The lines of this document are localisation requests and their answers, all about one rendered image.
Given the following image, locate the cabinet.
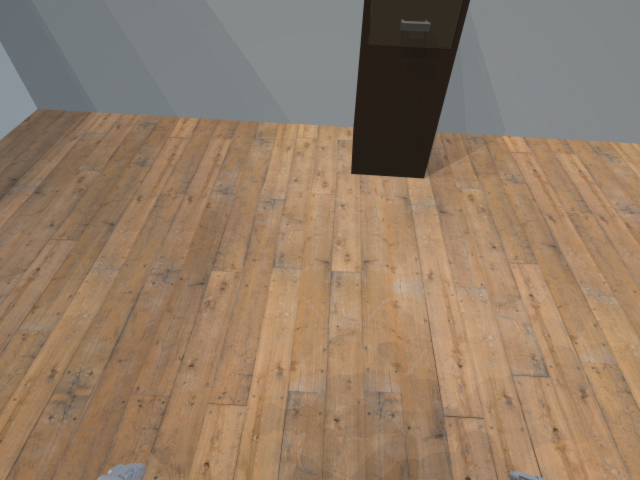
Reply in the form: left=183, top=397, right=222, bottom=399
left=351, top=0, right=470, bottom=178

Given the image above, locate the drawer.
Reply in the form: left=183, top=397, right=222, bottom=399
left=369, top=0, right=463, bottom=48

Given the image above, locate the handle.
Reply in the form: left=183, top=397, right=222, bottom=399
left=400, top=20, right=431, bottom=32

